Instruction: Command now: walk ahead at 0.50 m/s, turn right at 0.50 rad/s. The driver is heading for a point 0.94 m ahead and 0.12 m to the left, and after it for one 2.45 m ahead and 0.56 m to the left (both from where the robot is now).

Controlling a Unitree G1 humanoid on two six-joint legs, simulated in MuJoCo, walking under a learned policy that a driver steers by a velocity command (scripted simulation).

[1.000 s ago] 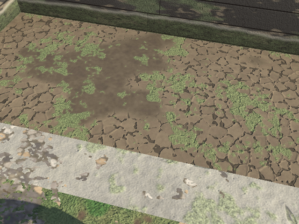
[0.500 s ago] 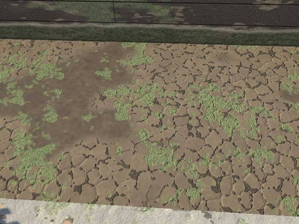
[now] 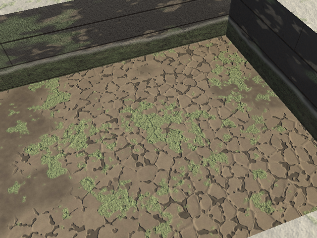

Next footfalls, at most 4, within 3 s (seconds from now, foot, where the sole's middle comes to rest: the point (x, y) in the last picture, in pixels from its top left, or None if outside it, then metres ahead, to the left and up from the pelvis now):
0.06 right None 0.16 -0.14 -0.76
0.42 left None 0.19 0.08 -0.76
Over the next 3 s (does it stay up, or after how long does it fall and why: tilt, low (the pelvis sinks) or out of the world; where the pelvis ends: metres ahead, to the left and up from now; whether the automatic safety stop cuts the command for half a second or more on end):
stays up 0.17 0.00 0.02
